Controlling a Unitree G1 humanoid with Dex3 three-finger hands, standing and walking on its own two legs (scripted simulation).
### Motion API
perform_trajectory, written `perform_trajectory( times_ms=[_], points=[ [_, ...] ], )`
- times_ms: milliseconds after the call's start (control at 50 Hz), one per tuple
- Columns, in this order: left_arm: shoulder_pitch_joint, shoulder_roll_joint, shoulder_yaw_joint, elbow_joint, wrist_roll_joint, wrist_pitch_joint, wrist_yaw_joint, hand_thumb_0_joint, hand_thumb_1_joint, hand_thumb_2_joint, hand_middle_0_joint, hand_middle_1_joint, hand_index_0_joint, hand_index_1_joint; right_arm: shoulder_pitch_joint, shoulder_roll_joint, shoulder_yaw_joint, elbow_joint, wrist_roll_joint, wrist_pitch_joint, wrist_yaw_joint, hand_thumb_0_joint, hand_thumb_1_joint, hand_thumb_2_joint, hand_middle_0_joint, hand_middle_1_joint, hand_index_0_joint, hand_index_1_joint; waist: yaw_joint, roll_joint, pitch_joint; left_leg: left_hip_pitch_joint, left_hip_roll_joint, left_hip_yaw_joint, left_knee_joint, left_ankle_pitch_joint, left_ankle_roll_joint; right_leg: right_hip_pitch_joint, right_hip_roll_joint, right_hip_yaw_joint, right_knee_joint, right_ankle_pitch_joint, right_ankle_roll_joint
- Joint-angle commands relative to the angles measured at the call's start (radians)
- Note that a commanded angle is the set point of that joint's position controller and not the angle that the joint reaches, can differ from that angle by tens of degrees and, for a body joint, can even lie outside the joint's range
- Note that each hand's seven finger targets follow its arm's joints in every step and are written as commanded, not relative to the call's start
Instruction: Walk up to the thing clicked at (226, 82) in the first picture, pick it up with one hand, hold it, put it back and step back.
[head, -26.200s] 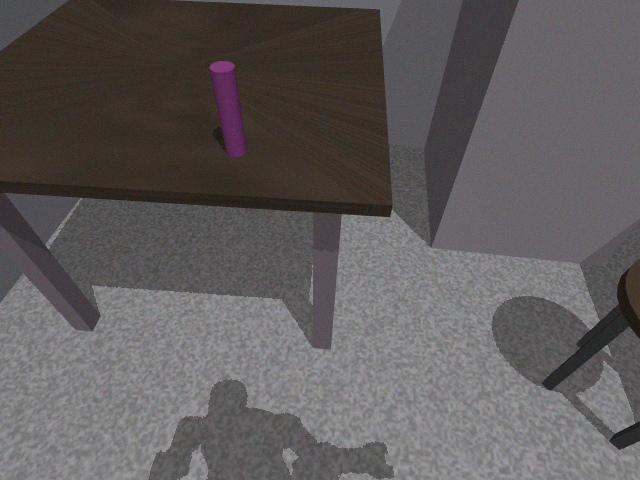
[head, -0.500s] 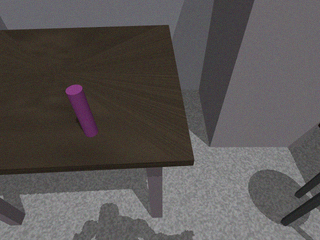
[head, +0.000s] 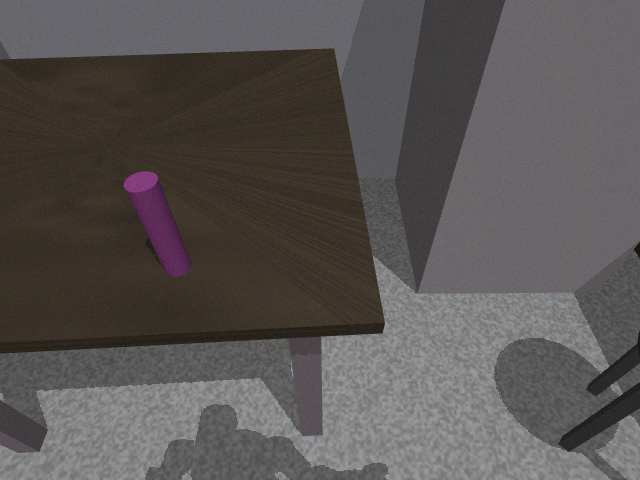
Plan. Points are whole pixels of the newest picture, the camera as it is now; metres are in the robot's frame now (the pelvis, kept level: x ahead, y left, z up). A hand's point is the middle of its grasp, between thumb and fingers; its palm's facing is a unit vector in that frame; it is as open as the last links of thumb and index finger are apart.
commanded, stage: stand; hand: left
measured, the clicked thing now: (161, 228) +0.46 +0.23 +0.06
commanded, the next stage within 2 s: none
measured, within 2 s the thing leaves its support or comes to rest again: neither
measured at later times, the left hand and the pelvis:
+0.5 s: hand out of the picture +0.07 +0.25 -0.16, palm faces -0.03 -0.94 -0.35, open 8.6 cm; pelvis +0.00 +0.00 +0.00, yaw +0 degrees
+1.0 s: hand out of the picture +0.08 +0.26 -0.15, palm faces -0.03 -0.93 -0.35, open 7.4 cm; pelvis +0.01 +0.00 +0.00, yaw +0 degrees
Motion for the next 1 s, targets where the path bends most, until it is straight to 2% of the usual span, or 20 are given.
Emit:
perform_trajectory(
  times_ms=[0, 20, 40, 200, 260, 340, 360, 460, 520, 740, 820, 900, 980],
  points=[
    [-0.039, 0.226, 0.042, -0.059, -0.001, -0.027, 0.009, 0.000, -0.495, 0.121, -0.126, -0.129, -0.126, -0.129, -0.033, -0.202, -0.041, -0.060, 0.001, -0.023, -0.009, 0.000, -0.900, -0.900, 0.200, 0.300, 0.200, 0.300, 0.003, -0.016, -0.061, -0.031, 0.093, -0.070, -0.059, 0.082, 0.043, 0.032, -0.117, 0.101, -0.054, 0.110, -0.027],
    [-0.044, 0.228, 0.043, -0.060, -0.001, -0.026, 0.009, 0.000, -0.415, 0.201, -0.200, -0.209, -0.200, -0.209, -0.027, -0.200, -0.041, -0.059, 0.001, -0.022, -0.010, 0.000, -0.900, -0.900, 0.200, 0.300, 0.200, 0.300, 0.001, -0.018, -0.056, -0.038, 0.092, -0.071, -0.064, 0.080, 0.041, 0.031, -0.116, 0.104, -0.052, 0.105, -0.028],
    [-0.043, 0.227, 0.042, -0.061, -0.002, -0.027, 0.009, 0.000, -0.335, 0.281, -0.200, -0.289, -0.200, -0.289, -0.029, -0.203, -0.041, -0.059, 0.000, -0.023, -0.010, 0.000, -0.900, -0.900, 0.200, 0.300, 0.200, 0.300, 0.004, -0.011, -0.051, -0.035, 0.094, -0.071, -0.066, 0.084, 0.039, 0.022, -0.114, 0.099, -0.054, 0.092, -0.028],
    [-0.046, 0.228, 0.045, -0.064, -0.002, -0.028, 0.010, 0.000, 0.305, 0.900, -0.200, -0.300, -0.200, -0.301, -0.026, -0.203, -0.042, -0.061, -0.001, -0.021, -0.009, 0.000, -0.900, -0.900, 0.200, 0.300, 0.200, 0.300, 0.001, -0.019, -0.054, -0.038, 0.095, -0.068, -0.060, 0.070, 0.043, 0.033, -0.118, 0.108, -0.060, 0.098, -0.028],
    [-0.042, 0.226, 0.045, -0.061, -0.001, -0.027, 0.009, 0.000, 0.545, 0.900, -0.200, -0.300, -0.200, -0.301, -0.032, -0.204, -0.042, -0.061, 0.001, -0.021, -0.009, 0.000, -0.900, -0.900, 0.200, 0.300, 0.200, 0.300, 0.003, -0.013, -0.041, -0.038, 0.094, -0.070, -0.060, 0.057, 0.043, 0.022, -0.114, 0.105, -0.065, 0.080, -0.026],
    [-0.037, 0.227, 0.047, -0.062, -0.002, -0.026, 0.007, 0.000, 0.865, 0.900, -0.200, -0.300, -0.200, -0.301, -0.018, -0.197, -0.041, -0.056, -0.001, -0.019, -0.008, 0.000, -0.900, -0.900, 0.200, 0.300, 0.200, 0.300, 0.003, -0.016, -0.021, -0.053, 0.089, -0.067, -0.068, 0.015, 0.044, 0.003, -0.111, 0.112, -0.078, 0.008, -0.026],
    [-0.038, 0.228, 0.047, -0.063, 0.000, -0.025, 0.008, 0.000, 0.900, 0.900, -0.200, -0.300, -0.200, -0.301, -0.024, -0.199, -0.043, -0.059, 0.000, -0.020, -0.008, 0.000, -0.900, -0.900, 0.200, 0.300, 0.200, 0.300, 0.004, -0.011, -0.033, -0.045, 0.093, -0.069, -0.065, 0.028, 0.045, 0.016, -0.111, 0.108, -0.076, 0.007, -0.027],
    [-0.034, 0.225, 0.048, -0.065, 0.000, -0.025, 0.007, 0.000, 0.900, 0.900, -0.200, -0.300, -0.200, -0.301, -0.028, -0.207, -0.044, -0.062, -0.001, -0.024, -0.010, 0.000, -0.900, -0.900, 0.200, 0.300, 0.200, 0.300, 0.005, -0.001, -0.054, -0.036, 0.097, -0.069, -0.065, 0.060, 0.043, 0.026, -0.114, 0.109, -0.058, 0.077, -0.031],
    [-0.040, 0.225, 0.048, -0.068, -0.001, -0.025, 0.006, 0.000, 0.900, 0.900, -0.200, -0.300, -0.200, -0.301, -0.030, -0.205, -0.043, -0.064, 0.001, -0.027, -0.012, 0.000, -0.900, -0.900, 0.200, 0.300, 0.200, 0.300, 0.002, 0.000, -0.079, -0.024, 0.102, -0.067, -0.059, 0.124, 0.042, 0.051, -0.119, 0.106, -0.036, 0.155, -0.032],
    [-0.035, 0.224, 0.045, -0.064, -0.003, -0.023, 0.008, 0.000, 0.900, 0.900, -0.200, -0.300, -0.200, -0.301, -0.020, -0.201, -0.042, -0.055, 0.000, -0.022, -0.012, 0.000, -0.900, -0.900, 0.200, 0.300, 0.200, 0.300, 0.002, -0.015, -0.043, -0.028, 0.098, -0.066, -0.068, 0.089, 0.040, 0.021, -0.114, 0.105, -0.057, 0.096, -0.027],
    [-0.036, 0.221, 0.045, -0.065, -0.001, -0.024, 0.009, 0.000, 0.900, 0.900, -0.200, -0.300, -0.200, -0.301, -0.029, -0.205, -0.043, -0.058, 0.000, -0.023, -0.011, 0.000, -0.900, -0.900, 0.200, 0.300, 0.200, 0.300, 0.004, -0.006, -0.050, -0.034, 0.100, -0.069, -0.068, 0.084, 0.043, 0.032, -0.116, 0.103, -0.055, 0.108, -0.025],
    [-0.036, 0.224, 0.045, -0.063, 0.000, -0.027, 0.009, 0.000, 0.900, 0.900, -0.200, -0.300, -0.200, -0.301, -0.036, -0.200, -0.045, -0.061, 0.003, -0.023, -0.011, 0.000, -0.900, -0.900, 0.200, 0.300, 0.200, 0.300, 0.001, -0.022, -0.071, 0.001, 0.102, -0.065, -0.058, 0.129, 0.043, 0.032, -0.116, 0.096, -0.050, 0.146, -0.025],
    [-0.031, 0.222, 0.045, -0.065, -0.001, -0.028, 0.010, 0.000, 0.900, 0.900, -0.200, -0.300, -0.200, -0.301, -0.035, -0.202, -0.044, -0.059, 0.002, -0.023, -0.011, 0.000, -0.900, -0.900, 0.200, 0.300, 0.200, 0.300, 0.004, -0.008, -0.056, -0.013, 0.099, -0.064, -0.058, 0.119, 0.042, 0.030, -0.115, 0.099, -0.058, 0.146, -0.022]
  ],
)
